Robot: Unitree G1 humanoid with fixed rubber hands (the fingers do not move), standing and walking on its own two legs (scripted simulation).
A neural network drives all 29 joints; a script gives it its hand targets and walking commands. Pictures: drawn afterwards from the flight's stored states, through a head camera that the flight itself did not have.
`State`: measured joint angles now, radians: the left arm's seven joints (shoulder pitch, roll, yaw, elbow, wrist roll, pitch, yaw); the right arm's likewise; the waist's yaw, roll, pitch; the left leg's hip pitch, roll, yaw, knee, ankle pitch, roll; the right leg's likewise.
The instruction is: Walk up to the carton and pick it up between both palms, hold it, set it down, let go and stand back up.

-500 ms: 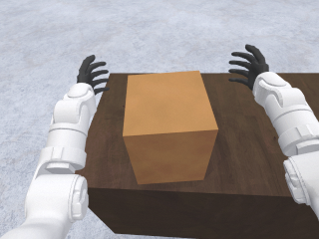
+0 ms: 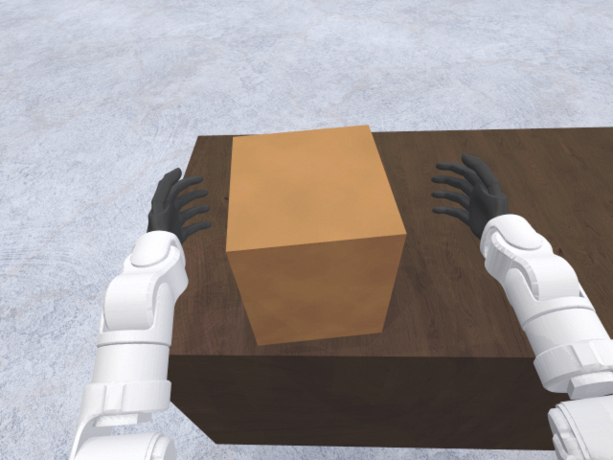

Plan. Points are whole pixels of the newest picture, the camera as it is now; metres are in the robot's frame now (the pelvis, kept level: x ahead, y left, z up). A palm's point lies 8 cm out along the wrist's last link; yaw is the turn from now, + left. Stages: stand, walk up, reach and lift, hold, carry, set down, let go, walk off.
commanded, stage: set down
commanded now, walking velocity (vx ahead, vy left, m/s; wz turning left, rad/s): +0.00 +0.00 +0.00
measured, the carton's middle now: (311, 239) +0.44 +0.03 +0.02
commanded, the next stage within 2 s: none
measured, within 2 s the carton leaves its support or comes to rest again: neither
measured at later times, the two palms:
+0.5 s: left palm (168, 295) +0.32 +0.21 +0.07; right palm (489, 279) +0.35 -0.19 +0.06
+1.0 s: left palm (174, 368) +0.25 +0.20 +0.01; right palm (504, 367) +0.26 -0.20 +0.01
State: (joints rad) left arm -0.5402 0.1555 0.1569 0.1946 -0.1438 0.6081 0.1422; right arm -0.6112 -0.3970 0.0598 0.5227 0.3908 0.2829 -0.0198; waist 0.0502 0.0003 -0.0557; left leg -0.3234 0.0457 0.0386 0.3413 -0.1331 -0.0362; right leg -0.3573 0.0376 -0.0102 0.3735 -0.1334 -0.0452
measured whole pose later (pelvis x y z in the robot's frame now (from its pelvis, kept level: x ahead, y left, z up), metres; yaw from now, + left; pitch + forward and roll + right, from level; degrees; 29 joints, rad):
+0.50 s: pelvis +0.01 +0.00 +0.00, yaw +0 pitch +3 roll +1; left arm -0.18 0.11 0.11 0.03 -0.12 0.44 0.13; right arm -0.24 -0.31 0.03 0.30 0.33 0.14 -0.02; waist 0.03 -0.01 0.01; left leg -0.22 0.04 0.02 0.34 -0.16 -0.04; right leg -0.26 0.04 -0.01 0.37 -0.17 -0.04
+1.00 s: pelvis +0.02 +0.01 +0.00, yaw -1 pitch -1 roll +1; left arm 0.13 0.07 0.01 0.21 -0.06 -0.03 0.17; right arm 0.12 -0.26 0.04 0.36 0.28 -0.19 0.06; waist 0.03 -0.02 0.03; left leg -0.13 0.03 0.04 0.33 -0.18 -0.03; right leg -0.17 0.04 0.02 0.37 -0.18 -0.04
